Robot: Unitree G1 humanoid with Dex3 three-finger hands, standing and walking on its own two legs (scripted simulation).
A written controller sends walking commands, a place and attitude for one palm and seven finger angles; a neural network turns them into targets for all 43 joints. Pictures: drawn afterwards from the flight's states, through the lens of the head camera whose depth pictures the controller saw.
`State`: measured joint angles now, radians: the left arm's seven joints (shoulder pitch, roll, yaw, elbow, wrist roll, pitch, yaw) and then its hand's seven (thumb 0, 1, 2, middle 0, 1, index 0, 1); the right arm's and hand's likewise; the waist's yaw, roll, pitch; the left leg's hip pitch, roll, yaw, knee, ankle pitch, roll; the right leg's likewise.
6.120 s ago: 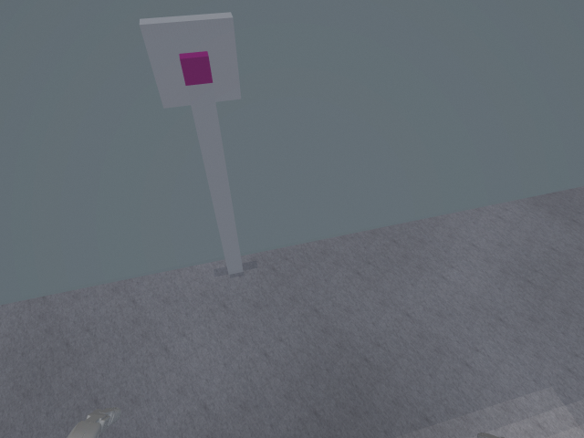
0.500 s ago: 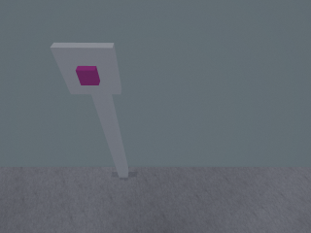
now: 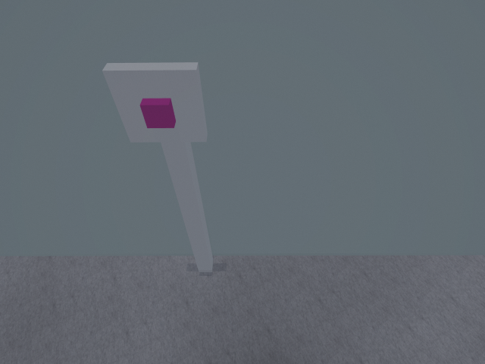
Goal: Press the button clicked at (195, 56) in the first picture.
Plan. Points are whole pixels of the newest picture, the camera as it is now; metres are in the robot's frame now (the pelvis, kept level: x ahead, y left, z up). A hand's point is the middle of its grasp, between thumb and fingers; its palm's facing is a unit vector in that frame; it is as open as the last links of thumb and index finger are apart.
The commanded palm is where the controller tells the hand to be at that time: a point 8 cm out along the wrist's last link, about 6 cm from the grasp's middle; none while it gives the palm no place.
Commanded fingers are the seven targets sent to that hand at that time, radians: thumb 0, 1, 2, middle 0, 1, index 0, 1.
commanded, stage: look again from close up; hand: left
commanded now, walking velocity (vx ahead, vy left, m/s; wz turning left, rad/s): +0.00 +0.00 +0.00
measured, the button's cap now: (159, 112) +0.56 +0.22 +0.11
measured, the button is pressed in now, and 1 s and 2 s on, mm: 0 0 0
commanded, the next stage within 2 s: shuffle to correct the standing spot in 0.12 s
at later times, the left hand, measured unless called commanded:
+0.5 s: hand out of the picture +0.04 +0.16 -0.19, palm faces +0.09 -0.98 -0.18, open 7.3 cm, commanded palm none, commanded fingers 0.00 0.90 0.90 -0.20 -0.30 -0.20 -0.30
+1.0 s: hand (171, 329) +0.21 +0.17 -0.17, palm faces +0.10 -0.96 -0.27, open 7.3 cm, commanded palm none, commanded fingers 0.00 0.90 0.90 -0.20 -0.30 -0.20 -0.30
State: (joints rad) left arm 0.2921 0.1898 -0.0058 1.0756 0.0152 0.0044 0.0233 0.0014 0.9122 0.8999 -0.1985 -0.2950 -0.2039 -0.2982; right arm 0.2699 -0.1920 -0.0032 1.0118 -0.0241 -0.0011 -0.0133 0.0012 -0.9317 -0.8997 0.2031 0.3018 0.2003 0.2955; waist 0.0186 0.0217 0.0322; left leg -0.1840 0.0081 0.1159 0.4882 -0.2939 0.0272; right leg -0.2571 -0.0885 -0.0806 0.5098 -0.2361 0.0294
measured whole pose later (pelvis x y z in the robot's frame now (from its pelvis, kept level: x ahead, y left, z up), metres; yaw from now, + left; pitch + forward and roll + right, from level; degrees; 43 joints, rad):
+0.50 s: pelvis +0.04 -0.01 -0.01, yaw +4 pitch +1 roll -1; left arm 0.29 0.16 0.02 1.08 0.02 -0.03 0.01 0.00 0.92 0.90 -0.20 -0.30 -0.21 -0.30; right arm 0.33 -0.15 0.00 1.09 -0.03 0.00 0.00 0.00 -0.91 -0.90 0.20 0.30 0.20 0.30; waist 0.00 0.01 0.03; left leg -0.26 0.05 0.07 0.69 -0.45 0.02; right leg -0.23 -0.07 -0.16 0.59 -0.36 0.01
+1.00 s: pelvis +0.14 -0.03 -0.01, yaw +5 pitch +0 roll +2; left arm 0.13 0.17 0.03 0.98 0.02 -0.04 0.03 0.00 0.92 0.90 -0.20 -0.29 -0.20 -0.30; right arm 0.28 -0.15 -0.05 1.06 -0.01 0.01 -0.04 0.00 -0.90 -0.90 0.21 0.30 0.20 0.30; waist -0.01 0.03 0.13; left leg -0.24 -0.02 0.01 0.94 -0.57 0.00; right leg -0.39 -0.03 -0.10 0.64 -0.25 -0.07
